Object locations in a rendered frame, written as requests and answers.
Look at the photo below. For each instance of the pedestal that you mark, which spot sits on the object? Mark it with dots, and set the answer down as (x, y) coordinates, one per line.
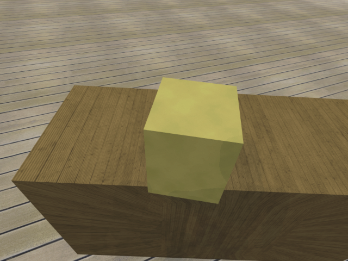
(285, 200)

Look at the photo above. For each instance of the carton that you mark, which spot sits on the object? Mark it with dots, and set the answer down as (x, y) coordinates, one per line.
(193, 137)

